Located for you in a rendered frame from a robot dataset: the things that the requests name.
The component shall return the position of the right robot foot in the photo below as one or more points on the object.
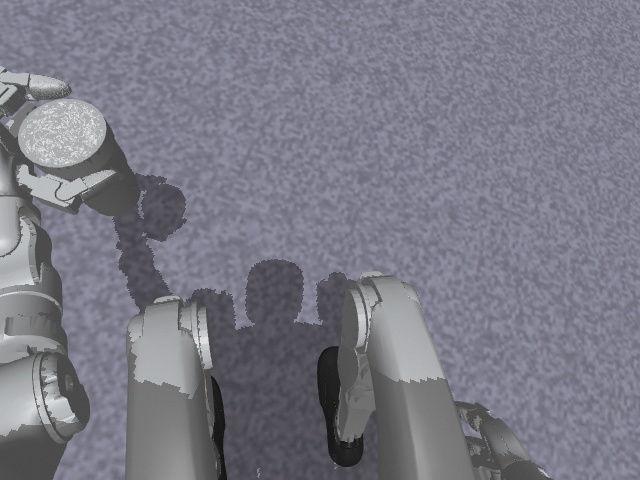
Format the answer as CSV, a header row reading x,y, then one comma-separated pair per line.
x,y
342,453

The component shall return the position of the left robot hand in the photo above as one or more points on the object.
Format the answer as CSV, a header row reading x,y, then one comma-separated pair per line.
x,y
17,176

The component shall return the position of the cup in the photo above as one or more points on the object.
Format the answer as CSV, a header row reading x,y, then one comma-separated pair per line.
x,y
71,139

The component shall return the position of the right robot arm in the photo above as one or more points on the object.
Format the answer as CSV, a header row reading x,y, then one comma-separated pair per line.
x,y
524,470

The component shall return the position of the right robot hand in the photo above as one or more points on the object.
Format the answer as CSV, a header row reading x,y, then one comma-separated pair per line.
x,y
498,447

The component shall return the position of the left robot arm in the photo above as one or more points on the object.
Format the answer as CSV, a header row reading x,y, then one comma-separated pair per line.
x,y
42,403

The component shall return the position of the left robot foot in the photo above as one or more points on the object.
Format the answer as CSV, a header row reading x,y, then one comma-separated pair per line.
x,y
218,430

